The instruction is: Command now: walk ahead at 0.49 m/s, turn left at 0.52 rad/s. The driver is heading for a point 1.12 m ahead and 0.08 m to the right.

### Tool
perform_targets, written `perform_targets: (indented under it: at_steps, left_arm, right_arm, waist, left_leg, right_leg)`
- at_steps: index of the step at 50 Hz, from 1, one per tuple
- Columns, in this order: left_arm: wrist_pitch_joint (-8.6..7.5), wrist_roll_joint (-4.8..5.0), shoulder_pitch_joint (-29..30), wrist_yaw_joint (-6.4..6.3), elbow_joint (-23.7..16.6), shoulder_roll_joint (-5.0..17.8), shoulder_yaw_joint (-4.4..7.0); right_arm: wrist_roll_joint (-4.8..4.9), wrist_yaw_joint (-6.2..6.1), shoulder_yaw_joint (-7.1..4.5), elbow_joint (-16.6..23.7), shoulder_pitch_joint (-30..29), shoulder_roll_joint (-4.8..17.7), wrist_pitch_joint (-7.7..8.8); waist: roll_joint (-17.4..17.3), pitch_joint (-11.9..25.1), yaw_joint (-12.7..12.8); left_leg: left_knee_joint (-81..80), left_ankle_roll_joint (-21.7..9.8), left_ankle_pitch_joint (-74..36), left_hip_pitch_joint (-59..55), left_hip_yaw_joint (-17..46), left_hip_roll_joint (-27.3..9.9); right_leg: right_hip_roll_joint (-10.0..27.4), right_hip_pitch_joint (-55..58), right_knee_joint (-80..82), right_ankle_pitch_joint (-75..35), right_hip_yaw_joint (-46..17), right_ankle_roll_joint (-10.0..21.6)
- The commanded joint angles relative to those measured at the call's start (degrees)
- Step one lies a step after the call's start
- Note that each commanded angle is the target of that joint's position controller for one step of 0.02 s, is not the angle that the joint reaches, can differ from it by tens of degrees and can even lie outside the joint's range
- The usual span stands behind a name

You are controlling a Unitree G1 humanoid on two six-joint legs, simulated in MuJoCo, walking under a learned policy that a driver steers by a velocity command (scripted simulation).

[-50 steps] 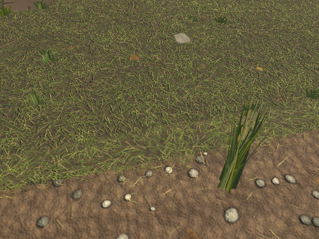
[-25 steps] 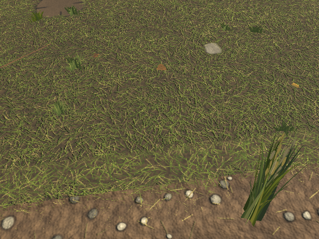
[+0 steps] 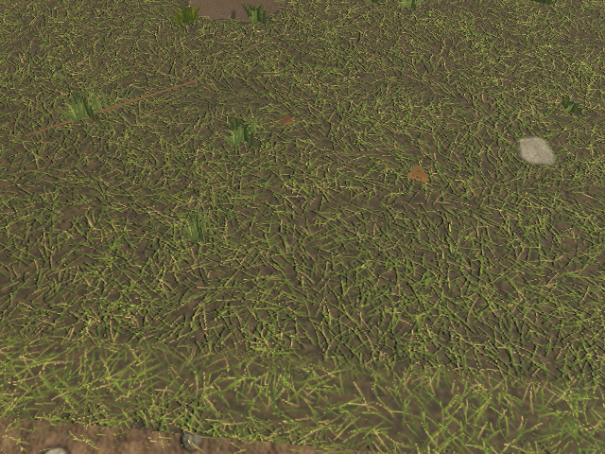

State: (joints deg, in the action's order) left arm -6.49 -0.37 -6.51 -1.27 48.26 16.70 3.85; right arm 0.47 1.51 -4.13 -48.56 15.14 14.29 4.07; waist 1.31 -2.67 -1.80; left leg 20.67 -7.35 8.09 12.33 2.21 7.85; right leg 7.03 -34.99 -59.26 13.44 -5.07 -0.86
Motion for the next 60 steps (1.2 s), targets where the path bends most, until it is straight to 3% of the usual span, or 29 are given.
perform_targets:
  at_steps: [1, 6, 11, 13, 14, 15, 16, 17, 18, 19, 20, 21, 22, 25, 31, 36, 39, 40, 41, 42, 43, 44, 45, 46, 47, 51, 54, 56, 60]
  left_arm:
    - [0.60, -0.74, 0.91, -0.58, -3.73, 4.01, 1.19]
    - [-0.73, -0.03, 9.00, 1.23, -6.01, 1.95, -0.01]
    - [-1.80, 0.43, 14.97, 3.00, -9.42, 3.74, -0.33]
    - [-2.11, 0.62, 12.49, 3.30, -9.31, 4.73, -0.14]
    - [-2.24, 0.57, 7.85, 3.17, -8.22, 5.96, 0.46]
    - [-2.36, 0.33, -0.93, 2.88, -5.97, 8.10, 1.49]
    - [-2.22, -0.43, -12.23, 2.41, -4.25, 11.39, 2.29]
    - [-1.34, 0.06, -18.48, 2.65, -1.68, 14.29, 3.42]
    - [-0.90, 1.54, -18.51, 2.78, -1.12, 8.57, 2.02]
    - [-0.54, 1.53, -13.50, 2.49, -2.17, 6.06, 1.19]
    - [-0.16, 0.80, -9.15, 2.38, -3.13, 5.31, 0.73]
    - [-0.09, 0.35, -7.02, 2.57, -3.29, 4.30, 0.33]
    - [-0.24, -0.27, -6.29, 2.67, -3.23, 3.63, -0.02]
    - [-0.46, 0.52, -6.82, 2.80, -2.15, 4.41, 0.16]
    - [0.48, 1.34, -10.79, 1.72, -0.21, 7.68, 1.02]
    - [1.68, 1.92, -15.71, 1.53, 2.33, 8.42, 1.16]
    - [2.66, 1.82, -14.68, 1.12, 2.56, 9.89, 1.59]
    - [2.96, 1.66, -14.19, 1.02, 2.39, 9.35, 1.30]
    - [2.93, 0.80, -13.91, 0.87, 1.21, 7.48, 0.39]
    - [1.84, 0.41, -20.31, 1.22, -0.19, 1.12, -1.65]
    - [0.59, 1.01, -19.68, 1.62, 0.76, 3.10, -1.36]
    - [-0.04, 2.54, -14.75, 1.97, -0.68, 7.86, -0.01]
    - [-0.19, 2.68, -10.93, 1.91, -1.62, 7.78, -0.04]
    - [0.06, 1.84, -9.19, 1.66, -1.90, 7.12, 0.08]
    - [0.74, 1.28, -9.89, 1.45, -1.65, 6.60, 0.37]
    - [2.70, 0.69, -9.95, 1.11, -1.84, 3.68, -0.01]
    - [2.43, -0.14, -5.27, 1.10, -3.30, 2.59, -0.33]
    - [1.94, -0.14, -1.53, 1.56, -4.03, 1.06, -0.96]
    - [1.78, 0.11, 2.90, 2.45, -5.53, 2.22, -0.84]
  right_arm:
    - [0.05, -1.52, -2.00, 4.53, -1.35, 9.65, 1.14]
    - [0.45, -2.17, -1.36, 2.26, 4.37, 8.57, 0.81]
    - [0.20, -2.52, -1.28, 0.01, 9.82, 8.94, -0.16]
    - [0.07, -2.81, -1.51, -0.05, 9.60, 9.75, -0.81]
    - [0.08, -2.80, -1.52, 0.36, 8.38, 10.09, -1.01]
    - [-0.13, -2.58, -1.10, 1.12, 6.41, 9.63, -1.00]
    - [-0.90, -2.38, -0.24, 2.79, 4.84, 8.03, -0.70]
    - [0.15, -1.68, 1.36, 1.68, 14.56, 2.25, 0.32]
    - [1.01, -1.75, 0.74, 1.45, 12.11, 7.12, 0.98]
    - [1.81, -1.65, -0.16, 3.38, 5.22, 10.19, 1.40]
    - [1.41, -1.77, 0.04, 4.51, 1.23, 9.54, 1.63]
    - [0.42, -1.80, -0.14, 5.02, -0.54, 8.72, 1.70]
    - [0.02, -1.76, -0.34, 5.06, 0.33, 7.98, 1.46]
    - [0.03, -1.74, 0.33, 5.16, 1.60, 4.76, 0.60]
    - [-0.19, -1.20, 1.53, 8.91, -10.68, 3.10, 1.02]
    - [0.59, 0.07, 1.33, 11.92, -17.81, 4.64, 1.50]
    - [0.40, 0.50, 0.28, 11.44, -13.73, 7.15, 1.85]
    - [0.22, 0.23, -0.92, 9.24, -6.53, 9.21, 1.82]
    - [-0.31, -0.30, -2.17, 6.94, 3.50, 12.53, 1.70]
    - [-1.16, -0.58, -3.60, 5.86, 9.64, 18.45, 1.21]
    - [-0.26, -0.35, -2.51, 5.37, 11.16, 14.39, 0.85]
    - [0.06, -0.34, -1.41, 5.79, 6.93, 11.58, 0.87]
    - [-0.01, -0.36, -0.88, 6.58, 2.74, 10.06, 0.86]
    - [-0.39, -0.13, -0.38, 6.81, -0.67, 8.42, 0.93]
    - [-0.88, 0.06, 0.06, 7.02, -2.74, 7.01, 1.26]
    - [-0.71, 0.02, -0.49, 5.37, -2.53, 8.38, 2.41]
    - [-0.92, -0.89, -0.52, 3.76, -1.38, 9.05, 1.92]
    - [-0.81, -1.42, -0.45, 2.72, 0.13, 9.42, 1.42]
    - [-0.28, -1.92, -0.36, 0.09, 3.02, 10.11, 0.21]
  waist:
    - [-3.52, 1.09, 1.32]
    - [-5.60, 0.99, -2.94]
    - [-5.69, -0.11, -4.70]
    - [-7.26, 0.88, -2.78]
    - [-8.15, 3.57, -0.10]
    - [-7.80, 9.72, 4.53]
    - [-3.77, 18.42, 9.32]
    - [13.70, 26.80, 6.46]
    - [10.63, 23.53, 8.27]
    - [5.88, 13.14, 8.26]
    - [0.59, 7.79, 6.53]
    - [-0.82, 3.74, 4.97]
    - [0.86, 3.49, 3.14]
    - [2.96, 3.13, 1.39]
    - [2.09, 1.27, 4.57]
    - [2.69, -0.21, 6.05]
    - [3.72, 2.53, 2.29]
    - [3.03, 6.88, -1.39]
    - [0.59, 14.30, -5.41]
    - [-12.87, 23.02, -4.11]
    - [-15.59, 26.29, -4.97]
    - [-11.21, 16.49, -4.48]
    - [-7.65, 10.69, -2.95]
    - [-5.21, 6.43, -1.17]
    - [-6.21, 4.83, 0.91]
    - [-5.90, 3.24, 3.17]
    - [-4.43, 1.93, 2.70]
    - [-4.81, 2.44, 1.09]
    - [-5.58, 3.54, -0.45]
  left_leg:
    - [-10.74, -8.04, -5.52, 3.28, 13.88, -13.96]
    - [-9.50, -4.14, -3.46, 1.05, 11.20, -12.85]
    - [-2.56, -4.86, -12.21, -14.06, 16.19, -18.43]
    - [0.38, -4.05, -22.25, -16.70, 16.66, -19.39]
    - [4.33, -3.27, -33.22, -16.49, 15.49, -18.16]
    - [12.94, -1.82, -39.43, -13.12, 12.92, -15.42]
    - [28.20, 0.04, -28.09, -2.44, 10.32, -11.84]
    - [49.17, 4.93, 12.63, 20.42, 5.63, -2.01]
    - [55.13, 4.67, 24.10, 28.80, 9.00, -3.75]
    - [56.04, 4.52, 19.56, 32.40, 8.01, -6.86]
    - [53.53, 4.68, 14.71, 31.05, 5.22, -9.80]
    - [49.73, 5.14, 12.14, 29.94, 3.98, -11.40]
    - [47.25, 5.28, 10.52, 26.80, 3.78, -13.02]
    - [40.37, 6.60, 9.28, 24.55, 1.78, -14.60]
    - [17.54, 7.86, -10.00, 21.21, -1.53, -13.07]
    - [9.91, 6.00, -9.97, 21.70, -1.04, -11.50]
    - [7.06, 3.51, -4.45, 14.07, -2.62, -9.40]
    - [5.92, 1.93, -4.74, 3.88, -4.00, -8.00]
    - [8.66, -0.99, -6.91, -12.13, 1.16, -13.35]
    - [6.66, -9.94, 0.16, -34.71, 25.93, -27.87]
    - [-1.36, -12.17, 7.02, -36.48, 39.95, -30.78]
    - [-2.65, -9.22, 10.09, -29.14, 32.47, -28.72]
    - [-3.92, -7.40, 7.40, -20.48, 24.93, -26.29]
    - [-6.04, -6.57, 3.17, -12.53, 19.71, -23.89]
    - [-8.00, -5.76, -0.34, -7.15, 16.05, -21.96]
    - [-12.74, -7.02, -7.69, -0.94, 9.16, -20.28]
    - [-10.70, -5.44, -26.68, -0.68, 2.16, -18.12]
    - [-9.48, -3.63, -29.90, 0.14, -1.63, -16.00]
    - [-5.65, -2.82, -28.58, -6.02, -0.08, -18.13]
  right_leg:
    - [-0.83, -1.17, 10.40, -10.35, 1.33, -2.20]
    - [-3.50, 3.86, 26.58, -25.28, 2.79, -0.95]
    - [-4.64, -3.37, 31.94, -15.81, 3.03, 1.66]
    - [-6.04, 0.51, 33.32, -10.15, 4.31, 3.41]
    - [-7.79, 7.79, 34.52, -9.18, 5.86, 4.89]
    - [-6.86, 21.23, 34.17, -13.20, 5.22, 7.44]
    - [2.36, 39.11, 31.53, -15.39, -4.72, 11.87]
    - [15.17, 61.57, 33.92, -6.48, -29.48, 21.51]
    - [15.79, 60.48, 39.94, 4.09, -36.53, 20.15]
    - [13.38, 52.00, 41.75, 5.19, -28.43, 17.16]
    - [10.98, 43.04, 43.55, 0.43, -21.90, 15.57]
    - [8.85, 36.39, 45.36, -5.27, -17.95, 15.29]
    - [7.12, 32.70, 46.59, -9.27, -14.84, 14.69]
    - [5.41, 27.99, 49.85, -16.01, -8.85, 15.28]
    - [1.89, 25.43, 51.98, -19.04, 0.35, 12.58]
    - [5.99, 33.78, 48.86, -18.18, -1.15, 11.35]
    - [6.82, 37.42, 41.70, -30.12, -0.62, 9.45]
    - [4.40, 35.84, 33.32, -36.97, 1.47, 8.14]
    - [1.62, 27.33, 19.59, -30.72, 3.70, 6.26]
    - [-7.40, 3.94, -3.36, -5.78, 6.95, 2.07]
    - [-9.12, -4.54, -11.76, 19.89, -0.51, 2.23]
    - [-5.67, -9.77, -15.31, 17.23, -1.25, 2.98]
    - [-2.78, -9.42, -13.27, 11.75, 0.55, 3.30]
    - [-0.97, -7.38, -9.59, 7.81, 1.50, 2.93]
    - [0.69, -3.76, -6.69, 4.97, 1.09, 2.67]
    - [1.54, -1.50, -0.46, -2.02, 1.68, 0.77]
    - [0.28, -0.64, 11.11, -10.14, 2.98, -0.39]
    - [-1.90, 4.22, 19.73, -17.23, 4.93, -0.15]
    - [-4.19, 6.78, 27.23, -19.65, 4.26, 0.99]
